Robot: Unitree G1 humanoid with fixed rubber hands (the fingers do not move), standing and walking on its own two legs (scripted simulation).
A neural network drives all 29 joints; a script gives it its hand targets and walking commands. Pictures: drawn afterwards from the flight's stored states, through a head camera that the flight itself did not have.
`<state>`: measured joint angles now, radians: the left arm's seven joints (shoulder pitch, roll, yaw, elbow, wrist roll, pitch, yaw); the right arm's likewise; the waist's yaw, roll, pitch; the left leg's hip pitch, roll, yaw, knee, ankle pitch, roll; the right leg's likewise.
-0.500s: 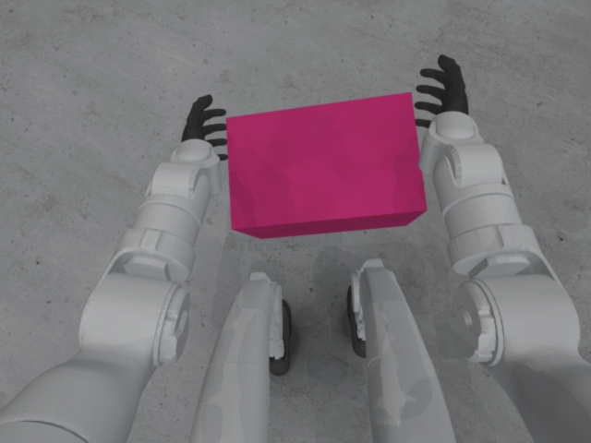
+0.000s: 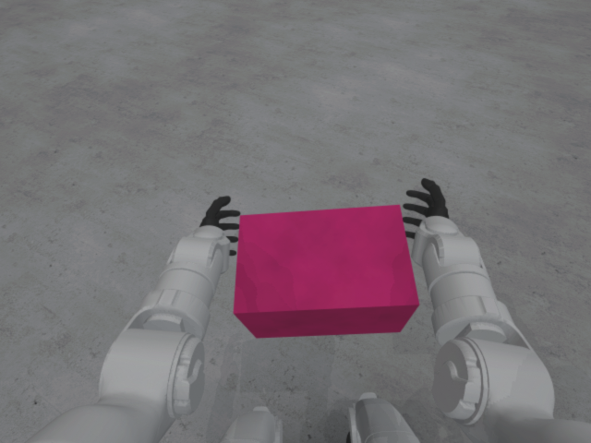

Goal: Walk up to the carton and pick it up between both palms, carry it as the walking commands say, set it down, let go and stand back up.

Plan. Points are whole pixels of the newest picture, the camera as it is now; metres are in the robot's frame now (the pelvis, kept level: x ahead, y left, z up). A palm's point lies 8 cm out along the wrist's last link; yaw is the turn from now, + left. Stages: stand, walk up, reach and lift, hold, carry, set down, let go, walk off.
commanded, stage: reach and lift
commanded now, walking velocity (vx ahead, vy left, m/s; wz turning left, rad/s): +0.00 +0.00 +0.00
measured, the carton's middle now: (323, 276) +0.37 -0.03 -0.04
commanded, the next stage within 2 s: hold in 1.64 s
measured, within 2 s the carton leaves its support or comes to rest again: neither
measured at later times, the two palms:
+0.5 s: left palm (197, 215) +0.39 +0.15 +0.10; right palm (434, 206) +0.38 -0.17 +0.11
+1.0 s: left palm (189, 220) +0.37 +0.16 +0.11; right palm (434, 204) +0.37 -0.17 +0.12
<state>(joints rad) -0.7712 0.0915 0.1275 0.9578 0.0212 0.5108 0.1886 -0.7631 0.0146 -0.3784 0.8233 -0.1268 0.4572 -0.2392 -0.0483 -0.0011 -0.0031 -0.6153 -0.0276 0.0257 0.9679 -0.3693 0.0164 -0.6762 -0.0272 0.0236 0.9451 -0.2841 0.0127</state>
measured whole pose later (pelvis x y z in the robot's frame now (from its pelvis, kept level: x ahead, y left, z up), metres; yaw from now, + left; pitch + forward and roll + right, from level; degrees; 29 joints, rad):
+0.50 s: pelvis +0.06 +0.02 +0.05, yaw +0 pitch -7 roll +0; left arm -0.57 0.01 0.17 0.82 0.11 0.63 0.15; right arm -0.52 0.07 -0.38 0.63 -0.18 0.61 -0.20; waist -0.05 0.01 -0.03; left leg -0.19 -0.03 0.01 0.67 -0.35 0.03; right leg -0.24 -0.03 0.01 0.64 -0.26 0.03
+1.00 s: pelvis +0.06 +0.01 +0.05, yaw +0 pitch -9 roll +0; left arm -0.50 -0.02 0.17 0.72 0.11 0.69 0.15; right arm -0.49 0.06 -0.37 0.59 -0.18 0.66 -0.16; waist -0.01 0.02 -0.04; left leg -0.13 -0.03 0.01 0.58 -0.30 0.03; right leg -0.19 -0.02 0.01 0.56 -0.23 0.03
